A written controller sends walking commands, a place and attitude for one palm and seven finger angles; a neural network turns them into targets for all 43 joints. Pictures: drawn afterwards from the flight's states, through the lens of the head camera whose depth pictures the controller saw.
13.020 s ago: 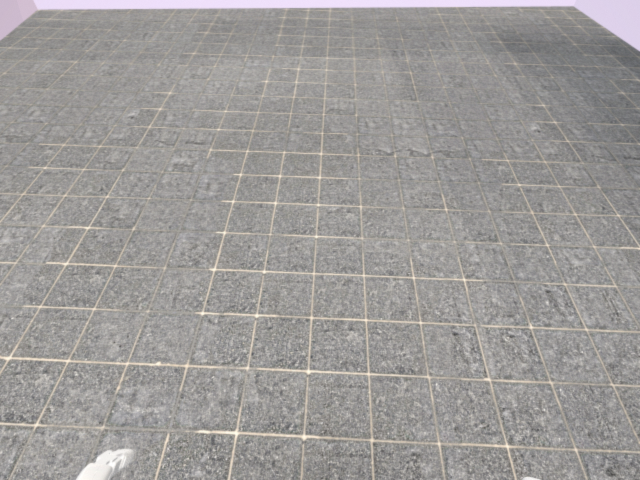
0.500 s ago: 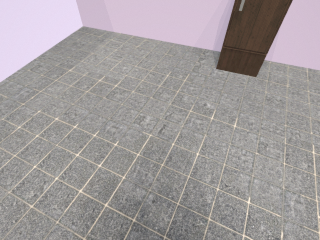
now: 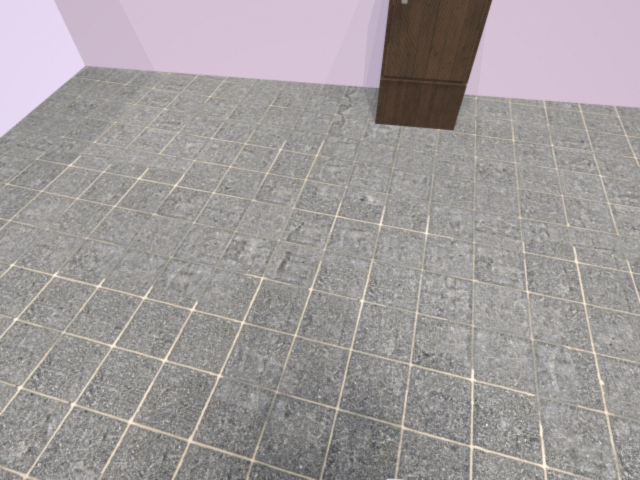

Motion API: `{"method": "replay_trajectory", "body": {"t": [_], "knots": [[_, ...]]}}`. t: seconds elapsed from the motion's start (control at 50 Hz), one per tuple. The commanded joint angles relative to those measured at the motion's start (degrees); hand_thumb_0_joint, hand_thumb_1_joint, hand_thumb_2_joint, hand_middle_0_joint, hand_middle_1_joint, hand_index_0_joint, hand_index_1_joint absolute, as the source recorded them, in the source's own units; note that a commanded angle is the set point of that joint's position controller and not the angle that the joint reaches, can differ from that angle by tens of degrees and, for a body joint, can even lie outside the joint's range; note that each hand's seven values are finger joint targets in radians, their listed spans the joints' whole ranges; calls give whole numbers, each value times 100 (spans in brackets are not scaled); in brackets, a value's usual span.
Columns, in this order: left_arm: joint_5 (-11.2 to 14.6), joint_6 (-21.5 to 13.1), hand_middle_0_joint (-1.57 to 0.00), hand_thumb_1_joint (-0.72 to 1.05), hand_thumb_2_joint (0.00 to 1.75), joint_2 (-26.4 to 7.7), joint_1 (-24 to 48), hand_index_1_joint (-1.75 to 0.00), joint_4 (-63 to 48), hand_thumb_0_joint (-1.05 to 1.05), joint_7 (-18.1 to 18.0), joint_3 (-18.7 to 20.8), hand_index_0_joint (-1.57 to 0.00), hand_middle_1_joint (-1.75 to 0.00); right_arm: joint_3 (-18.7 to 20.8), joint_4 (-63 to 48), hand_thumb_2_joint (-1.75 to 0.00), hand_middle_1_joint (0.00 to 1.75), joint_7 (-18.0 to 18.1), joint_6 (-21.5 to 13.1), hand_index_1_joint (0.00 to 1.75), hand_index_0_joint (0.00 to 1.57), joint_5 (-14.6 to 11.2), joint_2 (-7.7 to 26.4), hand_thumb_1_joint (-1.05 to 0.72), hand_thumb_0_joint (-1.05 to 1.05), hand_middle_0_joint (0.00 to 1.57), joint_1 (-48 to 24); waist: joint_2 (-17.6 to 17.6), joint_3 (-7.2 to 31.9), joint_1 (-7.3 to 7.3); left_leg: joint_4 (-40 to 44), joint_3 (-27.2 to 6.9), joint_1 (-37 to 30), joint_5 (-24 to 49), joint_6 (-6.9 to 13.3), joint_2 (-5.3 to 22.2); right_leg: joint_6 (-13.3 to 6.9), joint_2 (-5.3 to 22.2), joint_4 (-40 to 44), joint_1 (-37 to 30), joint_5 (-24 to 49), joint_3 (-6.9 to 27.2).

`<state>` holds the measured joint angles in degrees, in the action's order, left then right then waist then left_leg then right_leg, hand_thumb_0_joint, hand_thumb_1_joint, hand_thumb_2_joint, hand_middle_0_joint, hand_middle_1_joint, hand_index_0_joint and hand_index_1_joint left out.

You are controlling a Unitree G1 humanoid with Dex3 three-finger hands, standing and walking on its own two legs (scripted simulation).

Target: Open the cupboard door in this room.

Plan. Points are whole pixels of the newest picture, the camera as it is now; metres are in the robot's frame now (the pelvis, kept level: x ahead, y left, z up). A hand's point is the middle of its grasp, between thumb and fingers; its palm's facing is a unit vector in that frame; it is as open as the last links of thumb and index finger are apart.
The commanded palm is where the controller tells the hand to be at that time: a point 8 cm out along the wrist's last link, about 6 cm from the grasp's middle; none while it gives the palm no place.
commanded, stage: turn or walk to find it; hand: left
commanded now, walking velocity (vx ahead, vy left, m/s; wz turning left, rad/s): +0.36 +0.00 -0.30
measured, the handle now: out of the picture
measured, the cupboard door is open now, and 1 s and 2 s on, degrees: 0 0 0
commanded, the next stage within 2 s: stand and wait in 0.30 s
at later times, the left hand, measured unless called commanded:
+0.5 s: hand out of the picture +0.15 +0.13 -0.19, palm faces +0.00 -0.99 -0.14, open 7.3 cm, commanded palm none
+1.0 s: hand (238, 334) +0.38 +0.16 -0.17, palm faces +0.01 -0.97 -0.23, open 7.4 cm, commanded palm none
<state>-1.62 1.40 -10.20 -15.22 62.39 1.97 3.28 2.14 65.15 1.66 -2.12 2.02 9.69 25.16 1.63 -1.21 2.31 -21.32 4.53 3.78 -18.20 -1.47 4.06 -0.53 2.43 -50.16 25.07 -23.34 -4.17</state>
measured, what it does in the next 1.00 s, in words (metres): walks ahead: right foot, then left foot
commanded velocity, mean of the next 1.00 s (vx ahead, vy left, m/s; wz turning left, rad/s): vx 0.10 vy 0.00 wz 0.07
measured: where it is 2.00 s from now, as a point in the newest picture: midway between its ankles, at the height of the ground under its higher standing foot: (342, 394)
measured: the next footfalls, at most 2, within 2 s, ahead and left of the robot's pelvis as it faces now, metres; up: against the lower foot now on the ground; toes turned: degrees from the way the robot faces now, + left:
right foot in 0.10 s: +0.12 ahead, -0.15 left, +0.00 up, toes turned -9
left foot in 0.52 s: +0.37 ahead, +0.07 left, +0.00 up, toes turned +4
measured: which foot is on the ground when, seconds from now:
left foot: down 0.00-0.12, up 0.14-0.50, down 0.52-1.00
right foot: up 0.00-0.08, down 0.10-0.56, up 0.58-1.00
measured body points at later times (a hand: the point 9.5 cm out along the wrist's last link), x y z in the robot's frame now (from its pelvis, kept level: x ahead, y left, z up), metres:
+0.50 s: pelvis +0.20 -0.03 -0.01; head +0.24 -0.01 +0.44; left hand +0.15 +0.18 -0.17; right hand +0.32 -0.27 -0.14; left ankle +0.32 +0.07 -0.73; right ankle +0.08 -0.14 -0.74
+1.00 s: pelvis +0.28 -0.03 +0.00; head +0.30 -0.03 +0.45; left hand +0.38 +0.21 -0.15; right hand +0.29 -0.27 -0.16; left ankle +0.33 +0.06 -0.74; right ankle +0.28 -0.16 -0.72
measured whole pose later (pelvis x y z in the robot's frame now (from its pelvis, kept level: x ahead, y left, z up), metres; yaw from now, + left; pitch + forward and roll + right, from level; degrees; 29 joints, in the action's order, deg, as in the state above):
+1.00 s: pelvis +0.28 -0.03 +0.00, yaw +1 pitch +0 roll +0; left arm -0.8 1.3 -10.9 -6.9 58.0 -1.5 2.0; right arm 2.7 61.7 0.7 0.8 1.7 10.1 14.5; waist 0.1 -1.9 2.1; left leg -25.4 4.1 16.5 -9.2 3.2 -1.1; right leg 2.9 3.1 -42.8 19.4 -23.6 -2.8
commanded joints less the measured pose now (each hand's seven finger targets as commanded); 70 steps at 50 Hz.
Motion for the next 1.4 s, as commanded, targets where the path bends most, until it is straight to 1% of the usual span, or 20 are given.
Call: {"method": "replay_trajectory", "body": {"t": [0.0, 0.06, 0.08, 0.1, 0.12, 0.2, 0.26, 0.42, 0.46, 0.5, 0.52, 0.54, 0.62, 0.74, 0.92, 1.0, 1.02, 1.06, 1.12, 1.38], "knots": [[26, -270, -20, 90, 90, -88, 559, -30, -638, 0, 44, 42, -20, -30, 204, -224, -90, 30, 33, -132, 30, 20, 8, 1014, -90, 0, 20, -39, 612, -497, -166, 748, -630, 353, 616, 867, 1290, 69, 111, 1172, -175, 170, -270], [-2, -368, -20, 90, 90, -550, -910, -30, -97, 0, -31, 151, -20, -30, 211, -239, -90, 30, -31, -109, 30, 20, -67, 938, -90, 0, 20, -144, -176, 156, -823, -1298, 208, 1413, 926, 342, 645, -123, -30, 2331, -2673, 945, -260], [-36, -427, -20, 90, 90, -1180, -1697, -30, 120, 0, -126, 297, -20, -30, 114, -421, -90, 30, -91, -151, 30, 20, -131, 509, -90, 0, 20, -244, -1605, 476, -1148, -2895, 615, 2721, -347, 116, 204, -537, 1298, 2907, -3695, 61, 1506], [73, -436, -20, 90, 90, -1485, -1998, -30, 217, 0, -194, 338, -20, -30, 71, -774, -90, 30, -111, -155, 30, 20, -129, 459, -90, 0, 20, -719, -2136, 358, -1176, -4072, 328, 3571, -1637, 69, -3, -952, 2208, 3717, -3633, 223, 3379], [102, -440, -20, 90, 90, -1439, -1737, -30, 172, 0, -238, 328, -20, -30, 126, -818, -90, 30, -119, -137, 30, 20, -109, 587, -90, 0, 20, -969, -1564, 70, -1077, -4655, -95, 3765, -1334, 107, 220, -1164, 2268, 3806, -3268, 175, 3437], [37, -505, -20, 90, 90, -752, -479, -30, -156, 0, -256, 108, -20, -30, 160, -669, -90, 30, -205, -55, 30, 20, -39, 403, -90, 0, 20, -1053, -478, -437, -430, -4414, -188, 3149, -129, 29, 609, -879, 1579, 3846, -1598, 531, 1870], [9, -584, -20, 90, 90, -653, -436, -30, -92, 0, -268, 36, -20, -30, 170, -660, -90, 30, -258, 61, 30, 20, -44, 277, -90, 0, 20, -926, -701, -449, -193, -3828, 17, 2804, 278, -118, 512, -779, 1234, 3918, -1297, 1414, 1144], [28, -603, -20, 90, 90, -706, -705, -30, 126, 0, -364, -45, -20, -30, 30, -1024, -90, 30, -272, -29, 30, 20, -130, 277, -90, 0, 20, -1931, -907, -368, -345, -1851, 253, 2425, 824, -64, 137, -646, 1052, 3276, -2164, 4428, 563], [40, -568, -20, 90, 90, -706, -679, -30, 186, 0, -408, -44, -20, -30, 40, -878, -90, 30, -205, -82, 30, 20, -112, 360, -90, 0, 20, -1556, -807, -85, -146, -1180, 274, 1644, 1252, -2, -43, -450, 936, 2638, -2280, 4935, 407], [110, -512, -20, 90, 90, -552, -871, -30, 176, 0, -439, -86, -20, -30, 110, -523, -90, 30, -121, -156, 30, 20, -51, 856, -90, 0, 20, -439, 61, 883, 181, -812, -186, -478, 3898, 182, 471, -26, 458, 1084, -1575, 3631, 152], [184, -485, -20, 90, 90, -313, -1261, -30, 210, 0, -444, -148, -20, -30, 196, -441, -90, 30, -77, -161, 30, 20, -35, 1268, -90, 0, 20, -5, 1229, 1548, 233, -1083, -1413, -1780, 6323, 792, 1730, 174, -106, -115, -434, 665, -133], [188, -446, -20, 90, 90, -294, -1409, -30, 189, 0, -454, -168, -20, -30, 162, -406, -90, 30, -56, -64, 30, 20, -121, 1345, -90, 0, 20, -34, 1457, 1741, 147, -678, -1665, -1462, 6936, 1303, 2265, 166, -204, -1129, -535, -1607, 220], [85, -302, -20, 90, 90, -191, -562, -30, 136, 0, -395, -143, -20, -30, 10, -555, -90, 30, 13, -48, 30, 20, -113, 723, -90, 0, 20, -1109, 757, 371, -155, 117, -1145, 423, 4438, 1065, 1484, 304, 351, -823, -423, -732, 411], [31, -78, -20, 90, 90, -145, -441, -30, -16, 0, -361, -79, -20, -30, 140, -638, -90, 30, -26, 12, 30, 20, -109, 730, -90, 0, 20, -1200, 437, 387, -281, 726, -1170, 954, 2065, 993, 1124, 395, 268, -535, -440, 68, 218], [64, -33, -20, 90, 90, -296, 353, -30, -590, 0, -369, -57, -20, -30, 262, -694, -90, 30, -63, 166, 30, 20, -40, 990, -90, 0, 20, -1028, 592, 293, -169, 531, -1698, 850, 1897, 1163, 1078, 351, 133, 636, -443, -142, 195], [85, -141, -20, 90, 90, -328, -192, -30, -391, 0, -401, -100, -20, -30, 239, -649, -90, 30, -62, 176, 30, 20, -104, 871, -90, 0, 20, -1036, 301, 547, -396, 33, -1392, 1083, 1597, 788, 703, 299, 64, 2603, -1653, 1132, 53], [59, -193, -20, 90, 90, -510, -247, -30, -367, 0, -432, -101, -20, -30, 206, -625, -90, 30, -87, 168, 30, 20, -152, 667, -90, 0, 20, -950, -124, 557, -385, -299, -1128, 1431, 1134, 519, 421, 232, 387, 3114, -2104, 1407, 419], [51, -254, -20, 90, 90, -1061, 52, -30, -480, 0, -434, -64, -20, -30, 90, -757, -90, 30, -110, 228, 30, 20, -181, 309, -90, 0, 20, -983, -1487, 83, -236, -1006, -391, 1962, -582, 20, -315, -520, 1898, 3742, -1563, 1315, 1856], [71, -289, -20, 90, 90, -672, 260, -30, -450, 0, -390, -116, -20, -30, 101, -528, -90, 30, -102, 347, 30, 20, -59, 387, -90, 0, 20, -881, -1301, -582, -215, -1957, -537, 1759, -511, 57, -98, -664, 1474, 4214, -681, -164, 1686], [5, -495, -20, 90, 90, -583, -1351, -30, 328, 0, -284, 27, -20, -30, 116, -828, -90, 30, -208, 57, 30, 20, -71, 365, -90, 0, 20, -1908, -925, -240, -656, -2273, -21, 2806, -526, -61, 141, -1056, 1394, 3951, -2522, 924, 1955]]}}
